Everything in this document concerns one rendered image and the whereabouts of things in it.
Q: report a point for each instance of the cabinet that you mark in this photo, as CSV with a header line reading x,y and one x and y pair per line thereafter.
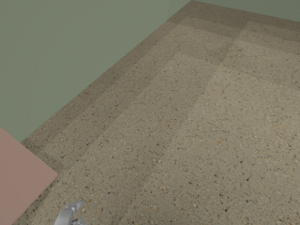
x,y
23,177

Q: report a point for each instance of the left robot hand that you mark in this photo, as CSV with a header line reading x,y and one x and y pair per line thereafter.
x,y
65,217

